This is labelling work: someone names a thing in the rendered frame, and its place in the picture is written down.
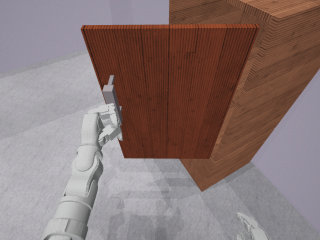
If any robot left forearm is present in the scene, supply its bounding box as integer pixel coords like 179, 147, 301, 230
40, 145, 104, 240

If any cupboard door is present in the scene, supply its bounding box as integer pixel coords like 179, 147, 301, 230
81, 24, 260, 159

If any robot right hand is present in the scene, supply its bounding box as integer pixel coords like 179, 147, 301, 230
236, 212, 269, 240

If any handle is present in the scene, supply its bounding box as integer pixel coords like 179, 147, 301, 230
102, 75, 123, 126

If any robot left hand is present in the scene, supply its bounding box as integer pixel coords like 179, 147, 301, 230
80, 103, 123, 150

